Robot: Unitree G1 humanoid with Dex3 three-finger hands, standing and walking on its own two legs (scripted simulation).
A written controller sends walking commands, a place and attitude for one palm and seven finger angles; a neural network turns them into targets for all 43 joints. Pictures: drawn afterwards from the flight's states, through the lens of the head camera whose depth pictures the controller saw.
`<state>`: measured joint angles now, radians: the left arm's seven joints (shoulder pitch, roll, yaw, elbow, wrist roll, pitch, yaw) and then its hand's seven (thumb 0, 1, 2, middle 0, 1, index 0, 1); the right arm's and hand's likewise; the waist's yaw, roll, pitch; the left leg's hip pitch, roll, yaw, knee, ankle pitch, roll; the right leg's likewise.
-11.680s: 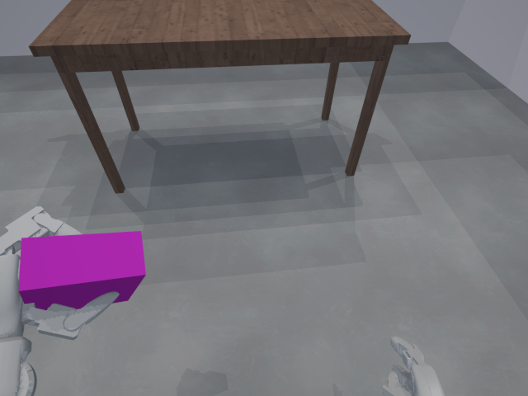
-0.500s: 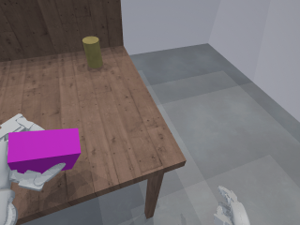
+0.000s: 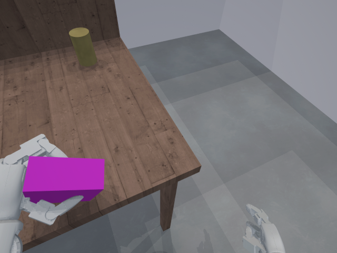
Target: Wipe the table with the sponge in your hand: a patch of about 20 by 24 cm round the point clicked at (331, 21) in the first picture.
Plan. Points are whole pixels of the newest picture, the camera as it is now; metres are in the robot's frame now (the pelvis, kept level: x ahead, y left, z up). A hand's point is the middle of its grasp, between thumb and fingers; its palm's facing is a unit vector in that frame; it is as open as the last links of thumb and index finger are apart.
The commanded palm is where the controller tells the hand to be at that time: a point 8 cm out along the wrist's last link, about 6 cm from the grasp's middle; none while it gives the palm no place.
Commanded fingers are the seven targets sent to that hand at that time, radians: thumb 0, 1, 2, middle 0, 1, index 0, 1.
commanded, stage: come to a stop and stand still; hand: left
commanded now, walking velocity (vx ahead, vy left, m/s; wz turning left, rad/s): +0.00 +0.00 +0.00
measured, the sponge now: (75, 182) +0.22 +0.18 +0.12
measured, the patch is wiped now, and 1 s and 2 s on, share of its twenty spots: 0.00 0.00 0.00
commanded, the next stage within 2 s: look again from close up in 1.02 s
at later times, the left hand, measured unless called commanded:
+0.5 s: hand (40, 174) +0.23 +0.25 +0.12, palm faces +0.24 -0.87 -0.43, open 9.3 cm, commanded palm +0.18 +0.30 +0.18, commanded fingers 0.00 0.10 1.30 -1.20 -1.60 -1.20 -1.60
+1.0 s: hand (21, 171) +0.23 +0.28 +0.13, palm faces +0.38 -0.85 -0.37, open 9.3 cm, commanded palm +0.17 +0.30 +0.18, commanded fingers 0.00 0.10 1.30 -1.20 -1.60 -1.20 -1.60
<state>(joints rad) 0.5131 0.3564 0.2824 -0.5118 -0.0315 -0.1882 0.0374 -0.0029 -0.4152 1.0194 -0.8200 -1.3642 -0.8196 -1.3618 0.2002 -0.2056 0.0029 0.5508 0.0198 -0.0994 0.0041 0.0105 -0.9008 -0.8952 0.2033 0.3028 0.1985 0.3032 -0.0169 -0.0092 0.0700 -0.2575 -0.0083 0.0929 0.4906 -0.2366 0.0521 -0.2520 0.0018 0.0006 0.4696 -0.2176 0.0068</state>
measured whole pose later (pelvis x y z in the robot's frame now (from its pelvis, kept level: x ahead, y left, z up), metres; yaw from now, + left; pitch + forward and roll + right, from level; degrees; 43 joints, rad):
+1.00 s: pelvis +0.02 +0.01 +0.00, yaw +2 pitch +0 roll -1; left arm 0.43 0.36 0.34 -0.42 -0.04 -0.16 0.08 0.00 -0.41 1.03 -0.81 -1.39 -0.81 -1.38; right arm 0.18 -0.20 0.03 0.55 0.02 -0.09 -0.05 0.01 -0.90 -0.90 0.20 0.30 0.20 0.30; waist 0.03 -0.03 0.05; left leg -0.22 -0.03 0.07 0.48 -0.26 0.07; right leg -0.18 -0.02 -0.03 0.41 -0.22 0.03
